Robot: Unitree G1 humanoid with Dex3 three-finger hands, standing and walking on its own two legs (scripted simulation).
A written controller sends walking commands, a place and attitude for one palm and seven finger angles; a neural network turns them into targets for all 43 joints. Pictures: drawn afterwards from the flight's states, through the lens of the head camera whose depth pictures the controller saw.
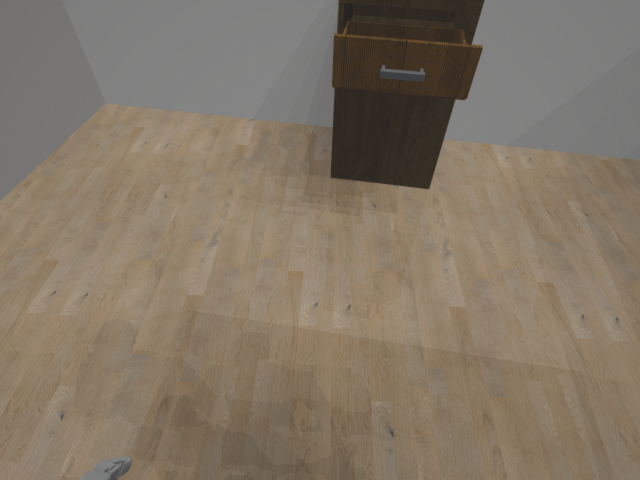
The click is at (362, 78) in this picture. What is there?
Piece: drawer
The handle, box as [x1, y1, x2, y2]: [380, 65, 424, 81]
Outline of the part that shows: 380,70 380,77 423,81 424,72 421,68 420,71 417,72 385,69 384,65 382,65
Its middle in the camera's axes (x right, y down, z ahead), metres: +0.25 -0.52 +1.20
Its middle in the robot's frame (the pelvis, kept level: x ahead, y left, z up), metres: +1.25 -0.20 -0.06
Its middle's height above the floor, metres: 0.71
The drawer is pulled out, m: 0.30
